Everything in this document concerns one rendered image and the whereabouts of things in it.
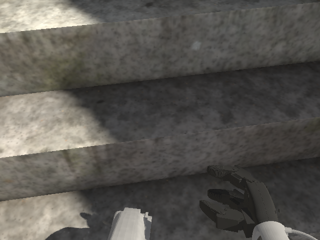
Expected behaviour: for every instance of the robot right hand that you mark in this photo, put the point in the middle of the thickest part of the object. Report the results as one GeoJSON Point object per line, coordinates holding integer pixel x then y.
{"type": "Point", "coordinates": [253, 207]}

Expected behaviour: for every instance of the right robot forearm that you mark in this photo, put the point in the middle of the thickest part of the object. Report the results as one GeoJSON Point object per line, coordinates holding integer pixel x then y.
{"type": "Point", "coordinates": [270, 230]}

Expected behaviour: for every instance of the left robot thigh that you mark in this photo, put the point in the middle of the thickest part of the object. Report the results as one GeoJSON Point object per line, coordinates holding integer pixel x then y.
{"type": "Point", "coordinates": [131, 224]}

